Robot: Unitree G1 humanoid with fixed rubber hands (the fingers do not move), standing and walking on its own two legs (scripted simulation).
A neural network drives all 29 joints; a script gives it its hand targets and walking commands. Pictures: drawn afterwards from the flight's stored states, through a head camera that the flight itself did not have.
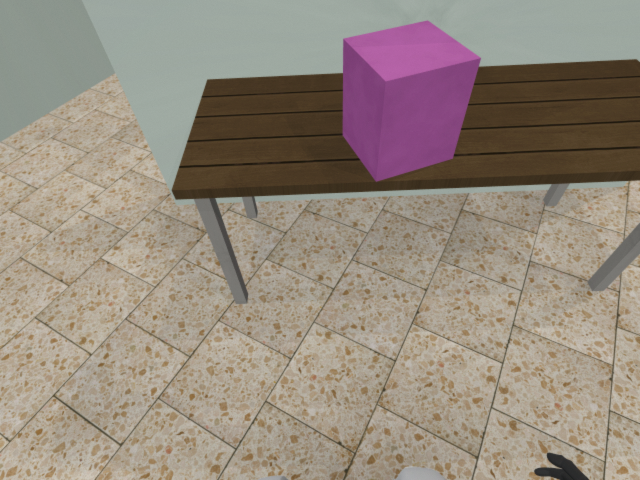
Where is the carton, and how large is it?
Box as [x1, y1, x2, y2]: [343, 20, 480, 181]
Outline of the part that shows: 427,20 343,39 343,136 376,181 452,158 480,58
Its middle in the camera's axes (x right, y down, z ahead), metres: +0.19 -0.32 +0.91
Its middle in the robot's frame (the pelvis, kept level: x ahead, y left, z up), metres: +0.88 -0.19 -0.03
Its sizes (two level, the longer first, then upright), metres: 0.210 0.200 0.250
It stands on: a table, 0.59 m high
